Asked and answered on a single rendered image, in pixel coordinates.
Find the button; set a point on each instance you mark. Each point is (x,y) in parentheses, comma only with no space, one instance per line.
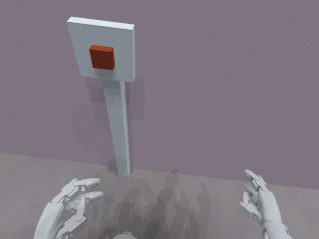
(102,57)

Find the left robot hand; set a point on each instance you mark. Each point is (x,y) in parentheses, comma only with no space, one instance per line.
(56,214)

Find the right robot hand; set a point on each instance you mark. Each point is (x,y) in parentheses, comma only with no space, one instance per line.
(264,207)

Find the panel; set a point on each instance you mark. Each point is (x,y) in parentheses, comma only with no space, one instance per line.
(121,37)

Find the right robot forearm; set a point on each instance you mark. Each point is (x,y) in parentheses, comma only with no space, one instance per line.
(274,230)

